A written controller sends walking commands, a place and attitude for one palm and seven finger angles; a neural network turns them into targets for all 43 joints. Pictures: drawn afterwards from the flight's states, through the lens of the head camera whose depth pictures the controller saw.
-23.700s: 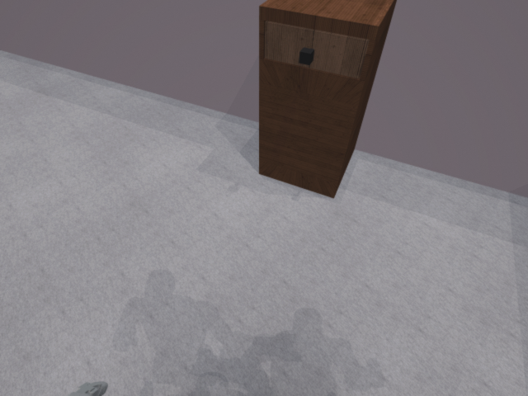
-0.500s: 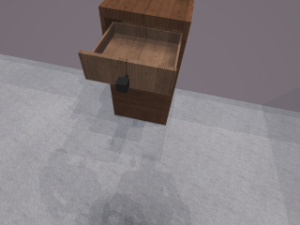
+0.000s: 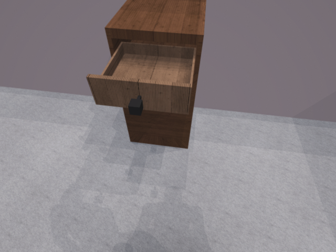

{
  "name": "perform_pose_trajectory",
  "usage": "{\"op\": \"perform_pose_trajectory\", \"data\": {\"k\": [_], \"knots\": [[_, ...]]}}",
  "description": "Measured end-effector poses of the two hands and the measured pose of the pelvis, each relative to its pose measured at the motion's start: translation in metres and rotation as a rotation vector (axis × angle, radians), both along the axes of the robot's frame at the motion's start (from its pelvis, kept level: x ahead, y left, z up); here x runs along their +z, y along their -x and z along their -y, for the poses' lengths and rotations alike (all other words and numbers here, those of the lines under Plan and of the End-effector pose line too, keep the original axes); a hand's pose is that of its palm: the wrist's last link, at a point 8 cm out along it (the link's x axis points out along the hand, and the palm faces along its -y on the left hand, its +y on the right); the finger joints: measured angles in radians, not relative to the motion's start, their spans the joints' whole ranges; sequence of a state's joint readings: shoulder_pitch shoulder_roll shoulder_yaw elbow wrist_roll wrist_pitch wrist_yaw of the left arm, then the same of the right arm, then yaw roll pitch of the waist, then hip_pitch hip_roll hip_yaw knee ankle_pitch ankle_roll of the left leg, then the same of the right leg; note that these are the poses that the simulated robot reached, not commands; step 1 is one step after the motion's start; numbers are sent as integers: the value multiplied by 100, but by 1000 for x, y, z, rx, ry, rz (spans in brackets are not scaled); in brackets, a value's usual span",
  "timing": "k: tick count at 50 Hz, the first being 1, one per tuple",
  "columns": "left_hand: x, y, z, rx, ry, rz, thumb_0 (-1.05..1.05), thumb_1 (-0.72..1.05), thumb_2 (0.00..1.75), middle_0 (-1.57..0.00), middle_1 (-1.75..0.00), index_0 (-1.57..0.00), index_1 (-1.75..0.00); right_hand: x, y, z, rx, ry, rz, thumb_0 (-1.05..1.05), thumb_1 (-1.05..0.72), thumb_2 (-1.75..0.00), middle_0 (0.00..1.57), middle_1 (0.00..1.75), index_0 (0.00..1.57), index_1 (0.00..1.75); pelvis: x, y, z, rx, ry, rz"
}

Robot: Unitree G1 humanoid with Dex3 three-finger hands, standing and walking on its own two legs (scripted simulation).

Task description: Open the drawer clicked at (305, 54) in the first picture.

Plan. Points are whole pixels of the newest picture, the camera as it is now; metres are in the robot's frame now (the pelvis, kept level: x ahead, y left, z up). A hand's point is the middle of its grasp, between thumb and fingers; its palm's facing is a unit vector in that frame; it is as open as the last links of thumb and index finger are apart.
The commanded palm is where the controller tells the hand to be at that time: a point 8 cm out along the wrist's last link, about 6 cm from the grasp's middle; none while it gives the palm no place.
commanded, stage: let the arm hang, fingers relaxed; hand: left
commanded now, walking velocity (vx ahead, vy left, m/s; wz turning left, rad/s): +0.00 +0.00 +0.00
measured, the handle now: (137, 103) +0.61 +0.15 -0.04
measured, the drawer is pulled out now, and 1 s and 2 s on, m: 0.30 0.30 0.30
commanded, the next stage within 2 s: look to check the result in 0.20 s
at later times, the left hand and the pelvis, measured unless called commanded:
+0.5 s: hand out of the picture -0.01 +0.15 -0.18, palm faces +0.02 -0.99 -0.17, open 7.4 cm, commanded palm none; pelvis +0.01 -0.01 +0.00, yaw +0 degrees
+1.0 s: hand out of the picture +0.01 +0.15 -0.18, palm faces +0.02 -0.98 -0.18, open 7.4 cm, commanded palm none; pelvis +0.01 -0.02 +0.00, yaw +0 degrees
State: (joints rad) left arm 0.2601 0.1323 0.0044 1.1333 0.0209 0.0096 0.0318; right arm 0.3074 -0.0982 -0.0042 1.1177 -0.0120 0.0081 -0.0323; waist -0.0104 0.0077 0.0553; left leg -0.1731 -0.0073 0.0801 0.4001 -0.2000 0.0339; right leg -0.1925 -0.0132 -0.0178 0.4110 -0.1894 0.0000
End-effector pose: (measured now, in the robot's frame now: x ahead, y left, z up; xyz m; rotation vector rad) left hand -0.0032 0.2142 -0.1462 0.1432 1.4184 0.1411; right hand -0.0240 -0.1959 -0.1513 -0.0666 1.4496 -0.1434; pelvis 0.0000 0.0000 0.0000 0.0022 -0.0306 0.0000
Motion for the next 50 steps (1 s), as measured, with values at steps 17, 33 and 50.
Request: {"op": "perform_pose_trajectory", "data": {"k": [17, 33, 50], "knots": [[-1, 4, 10, 14, 13, -27, 0, 91, 90, -20, -29, -19, -30, 2, 3, 13, -13, 25, -24, 1, -91, -90, 20, 30, 20, 30, 0, -5, 6, -4, 1, -1], [0, 3, 19, 17, 12, -36, 0, 91, 90, -20, -29, -20, -30, 1, -12, 18, -8, 17, -1, 0, -91, -90, 20, 30, 20, 30, 1, -9, 13, -6, 0, -2], [1, -11, 20, 7, -1, -18, 1, 91, 90, -20, -29, -20, -30, 2, -14, 28, -12, 26, -13, 1, -91, -90, 20, 30, 20, 30, 1, -14, 20, -8, 0, -3]]}}
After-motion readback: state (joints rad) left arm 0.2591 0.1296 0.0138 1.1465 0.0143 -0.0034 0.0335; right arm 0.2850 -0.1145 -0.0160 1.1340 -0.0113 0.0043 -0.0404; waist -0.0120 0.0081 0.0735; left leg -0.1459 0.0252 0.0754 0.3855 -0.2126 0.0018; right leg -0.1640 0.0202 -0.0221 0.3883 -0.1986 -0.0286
